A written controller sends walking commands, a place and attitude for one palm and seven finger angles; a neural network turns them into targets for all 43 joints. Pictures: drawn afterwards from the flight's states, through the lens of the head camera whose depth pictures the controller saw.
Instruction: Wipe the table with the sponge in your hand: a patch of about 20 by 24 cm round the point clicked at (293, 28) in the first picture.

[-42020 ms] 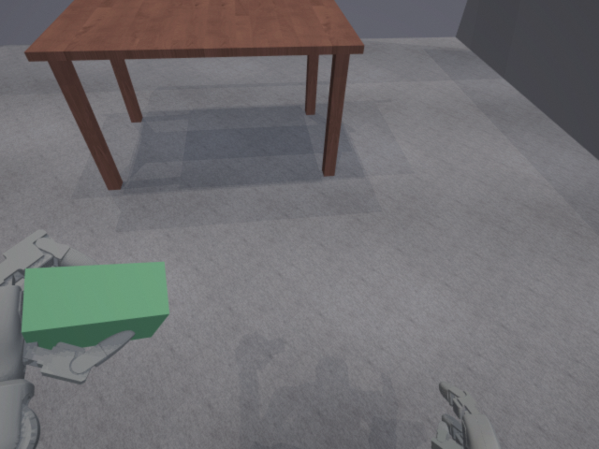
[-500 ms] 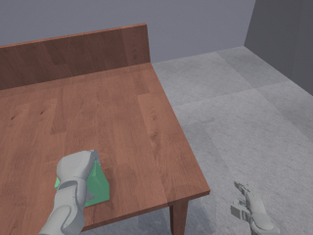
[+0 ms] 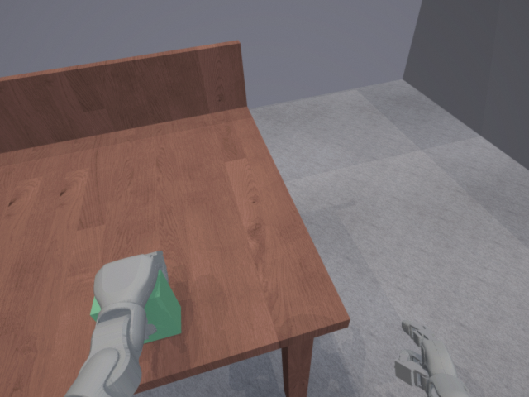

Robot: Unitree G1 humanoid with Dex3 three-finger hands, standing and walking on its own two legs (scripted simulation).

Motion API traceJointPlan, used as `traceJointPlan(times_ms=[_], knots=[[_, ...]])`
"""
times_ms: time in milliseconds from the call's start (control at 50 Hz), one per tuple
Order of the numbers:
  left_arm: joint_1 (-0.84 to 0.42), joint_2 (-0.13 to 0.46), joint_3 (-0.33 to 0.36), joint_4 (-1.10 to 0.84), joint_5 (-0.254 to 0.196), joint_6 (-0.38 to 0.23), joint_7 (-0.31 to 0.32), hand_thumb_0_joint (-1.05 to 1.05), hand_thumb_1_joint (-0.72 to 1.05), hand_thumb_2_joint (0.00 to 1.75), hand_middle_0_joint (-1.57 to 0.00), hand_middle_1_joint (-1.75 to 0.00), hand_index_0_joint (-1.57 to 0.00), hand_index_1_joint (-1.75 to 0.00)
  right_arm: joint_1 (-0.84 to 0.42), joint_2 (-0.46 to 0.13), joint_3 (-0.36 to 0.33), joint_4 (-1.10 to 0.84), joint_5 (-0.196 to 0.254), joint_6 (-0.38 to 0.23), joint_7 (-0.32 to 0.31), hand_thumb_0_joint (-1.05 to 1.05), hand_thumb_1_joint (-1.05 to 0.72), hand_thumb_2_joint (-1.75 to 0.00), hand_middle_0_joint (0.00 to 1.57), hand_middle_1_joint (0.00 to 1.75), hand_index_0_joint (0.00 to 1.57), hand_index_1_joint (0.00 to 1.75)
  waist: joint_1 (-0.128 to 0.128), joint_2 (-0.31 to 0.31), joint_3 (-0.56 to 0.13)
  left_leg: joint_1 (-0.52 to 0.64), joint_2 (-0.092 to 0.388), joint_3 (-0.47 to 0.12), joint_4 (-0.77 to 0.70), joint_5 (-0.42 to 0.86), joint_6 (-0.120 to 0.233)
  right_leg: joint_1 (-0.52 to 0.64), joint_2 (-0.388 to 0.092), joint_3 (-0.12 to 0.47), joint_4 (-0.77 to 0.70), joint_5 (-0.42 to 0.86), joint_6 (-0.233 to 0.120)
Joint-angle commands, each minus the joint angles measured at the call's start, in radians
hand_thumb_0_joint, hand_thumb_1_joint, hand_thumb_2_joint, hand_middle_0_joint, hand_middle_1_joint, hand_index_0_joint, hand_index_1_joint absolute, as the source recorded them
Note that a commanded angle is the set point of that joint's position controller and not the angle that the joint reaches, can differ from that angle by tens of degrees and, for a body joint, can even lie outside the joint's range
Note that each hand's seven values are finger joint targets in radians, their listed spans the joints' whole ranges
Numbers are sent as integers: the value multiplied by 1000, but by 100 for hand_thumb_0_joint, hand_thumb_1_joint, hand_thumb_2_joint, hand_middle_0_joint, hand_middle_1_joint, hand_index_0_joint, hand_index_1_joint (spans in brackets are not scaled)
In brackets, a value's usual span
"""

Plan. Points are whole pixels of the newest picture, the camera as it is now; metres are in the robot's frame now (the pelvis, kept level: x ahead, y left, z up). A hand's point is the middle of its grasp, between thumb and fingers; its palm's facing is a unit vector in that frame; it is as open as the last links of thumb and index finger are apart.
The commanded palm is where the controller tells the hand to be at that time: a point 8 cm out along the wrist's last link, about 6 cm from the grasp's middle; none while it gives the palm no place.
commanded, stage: lower the sponge onto the table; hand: left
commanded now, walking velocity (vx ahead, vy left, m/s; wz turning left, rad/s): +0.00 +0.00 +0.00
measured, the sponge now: (144, 316) +0.24 +0.25 -0.03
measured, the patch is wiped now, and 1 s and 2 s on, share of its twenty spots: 0.00 0.15 0.20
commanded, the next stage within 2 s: wipe forward along the first lane in 0.28 s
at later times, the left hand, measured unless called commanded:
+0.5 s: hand (139, 293) +0.26 +0.26 +0.01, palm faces -0.06 -0.08 -1.00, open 9.6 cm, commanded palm +0.24 +0.26 +0.05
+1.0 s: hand (139, 264) +0.31 +0.28 +0.00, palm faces -0.09 -0.01 -1.00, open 9.6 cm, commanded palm +0.29 +0.28 +0.03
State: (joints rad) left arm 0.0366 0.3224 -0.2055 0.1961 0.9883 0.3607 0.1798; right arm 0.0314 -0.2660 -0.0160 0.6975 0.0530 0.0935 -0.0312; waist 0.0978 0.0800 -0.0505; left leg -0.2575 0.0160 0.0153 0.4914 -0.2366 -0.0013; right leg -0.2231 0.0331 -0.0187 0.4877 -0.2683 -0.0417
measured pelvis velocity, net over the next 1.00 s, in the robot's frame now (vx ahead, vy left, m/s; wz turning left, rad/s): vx -0.01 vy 0.00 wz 0.02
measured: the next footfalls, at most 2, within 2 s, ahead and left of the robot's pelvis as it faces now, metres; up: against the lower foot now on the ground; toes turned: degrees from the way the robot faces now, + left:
none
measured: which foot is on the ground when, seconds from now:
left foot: down 0.00-1.00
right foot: down 0.00-1.00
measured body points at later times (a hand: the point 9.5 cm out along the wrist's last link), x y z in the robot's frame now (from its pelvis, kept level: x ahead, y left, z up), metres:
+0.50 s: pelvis -0.01 +0.00 +0.00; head -0.02 -0.03 +0.45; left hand +0.26 +0.26 +0.06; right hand +0.21 -0.22 -0.10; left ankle +0.01 +0.12 -0.74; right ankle -0.01 -0.10 -0.74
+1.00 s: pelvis -0.01 +0.00 -0.01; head +0.01 -0.02 +0.44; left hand +0.31 +0.28 +0.06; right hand +0.16 -0.24 -0.13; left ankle +0.01 +0.12 -0.74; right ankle -0.01 -0.10 -0.74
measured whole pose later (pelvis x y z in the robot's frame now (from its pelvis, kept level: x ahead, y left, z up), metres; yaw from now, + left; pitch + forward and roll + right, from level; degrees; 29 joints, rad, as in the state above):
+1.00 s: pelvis -0.01 +0.00 -0.01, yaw +1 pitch +7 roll +0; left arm -0.32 0.36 -0.13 0.61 1.02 0.30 0.24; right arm 0.12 -0.27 -0.02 0.72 0.08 0.13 -0.05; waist 0.05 0.06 -0.10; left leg -0.48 0.01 -0.01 0.61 -0.26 0.00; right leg -0.43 0.03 -0.04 0.60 -0.29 -0.04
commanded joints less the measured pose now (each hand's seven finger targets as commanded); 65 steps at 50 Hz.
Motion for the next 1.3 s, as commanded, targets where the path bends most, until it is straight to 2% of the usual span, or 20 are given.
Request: traceJointPlan(times_ms=[0,160,240,260,340,360,420,560,600,720,760,820,860,940,960,1040,1060,1120,1160,1280], knots=[[-207,141,105,-164,23,-20,56,0,10,130,-120,-160,-120,-160,-198,-91,-36,-168,7,-54,-5,0,-90,-90,20,30,20,30,1,-86,-176,85,-42,-45,-32,177,46,8,-13,93,-81,232,-34],[-220,164,128,-80,26,11,73,0,10,130,-120,-160,-120,-160,-200,-102,-36,-156,10,-46,-8,0,-90,-90,20,30,20,30,-1,-115,-142,57,-41,-53,-39,120,44,-27,-8,96,-98,135,-34],[-214,120,86,-59,29,12,68,0,10,130,-120,-160,-120,-160,-196,-97,-34,-162,13,-43,-8,0,-90,-90,20,30,20,30,-4,-100,-163,48,-44,-43,-31,124,44,-23,-13,80,-80,160,-31],[-193,158,130,-40,29,16,70,0,10,130,-120,-160,-120,-160,-194,-102,-35,-158,10,-41,-10,0,-90,-90,20,30,20,30,7,-118,-172,46,-44,-50,-34,123,43,-16,-7,94,-84,146,-35],[-223,118,86,0,28,14,61,0,10,130,-120,-160,-120,-160,-186,-99,-31,-159,15,-37,-13,0,-90,-90,20,30,20,30,-11,-136,-138,19,-45,-42,-28,82,45,-49,-11,84,-90,105,-27],[-217,163,131,22,27,17,62,0,10,130,-120,-160,-120,-160,-187,-107,-30,-154,12,-35,-16,0,-90,-90,20,30,20,30,-4,-138,-129,12,-46,-51,-32,68,43,-54,-6,96,-97,77,-32],[-295,129,89,48,35,9,59,0,10,130,-120,-160,-120,-160,-172,-103,-28,-151,16,-32,-21,0,-90,-90,20,30,20,30,-25,-138,-128,2,-46,-38,-21,60,46,-73,-10,81,-84,83,-25],[-375,197,147,192,33,-2,50,0,10,130,-120,-160,-120,-160,-135,-117,-28,-130,21,-23,-38,0,-90,-90,20,30,20,30,-31,-141,-132,-47,-48,-39,-12,16,41,-102,-8,87,-77,38,-25],[-393,139,92,200,29,-11,44,0,10,130,-120,-160,-120,-160,-118,-112,-29,-138,24,-22,-36,0,-90,-90,20,30,20,30,-42,-126,-164,-48,-47,-30,1,33,44,-99,-12,64,-55,74,-21],[-441,111,67,255,33,-40,43,0,10,130,-120,-160,-120,-160,-79,-119,-38,-136,23,-18,-28,0,-90,-90,20,30,20,30,-61,-148,-190,-75,-42,-33,37,62,46,-125,-12,57,-27,142,-21],[-419,155,121,272,31,-47,52,0,10,130,-120,-160,-120,-160,-72,-127,-42,-134,18,-15,-28,0,-90,-90,20,30,20,30,-48,-162,-205,-89,-40,-40,39,68,45,-114,-9,67,-22,157,-25],[-462,151,114,323,21,-55,60,0,10,130,-120,-160,-120,-160,-49,-129,-42,-126,23,-11,-34,0,-90,-90,20,30,20,30,-73,-216,-177,-127,-39,-31,49,39,47,-132,-15,53,-20,141,-10],[-482,196,153,348,25,-56,66,0,10,130,-120,-160,-120,-160,-45,-135,-42,-117,24,-8,-36,0,-90,-90,20,30,20,30,-67,-205,-170,-143,-38,-38,47,25,45,-144,-11,63,-20,118,-14],[-530,145,90,409,38,-58,70,0,10,130,-120,-160,-120,-160,-21,-129,-44,-112,27,-7,-35,0,-90,-90,20,30,20,30,-85,-169,-179,-148,-38,-27,64,8,47,-183,-16,44,-12,85,-10],[-544,193,134,427,39,-55,70,0,10,130,-120,-160,-120,-160,-19,-136,-42,-107,26,-4,-36,0,-90,-90,20,30,20,30,-79,-169,-182,-156,-36,-34,62,5,45,-182,-11,55,-12,79,-15],[-587,181,109,478,41,-65,67,0,10,130,-120,-160,-120,-160,5,-136,-44,-105,25,5,-36,0,-90,-90,20,30,20,30,-95,-163,-207,-177,-36,-23,87,16,47,-183,-19,46,6,117,-8],[-558,219,155,491,37,-67,68,0,10,130,-120,-160,-120,-160,8,-140,-45,-105,24,7,-35,0,-90,-90,20,30,20,30,-76,-175,-229,-186,-35,-31,83,23,45,-163,-16,55,7,126,-13],[-617,187,111,504,42,-82,68,0,10,130,-120,-160,-120,-160,21,-136,-44,-109,25,12,-36,0,-90,-90,20,30,20,30,-104,-169,-220,-196,-34,-23,97,17,47,-189,-20,42,15,122,-4],[-616,236,160,531,42,-86,73,0,10,130,-120,-160,-120,-160,28,-144,-45,-109,25,13,-34,0,-90,-90,20,30,20,30,-91,-174,-219,-213,-31,-35,94,9,46,-194,-14,49,15,106,-10],[-725,255,149,598,50,-112,87,0,10,130,-120,-160,-120,-160,64,-143,-46,-96,25,16,-39,0,-90,-90,20,30,20,30,-122,-172,-215,-235,-28,-27,108,-32,52,-231,-20,35,19,41,0]])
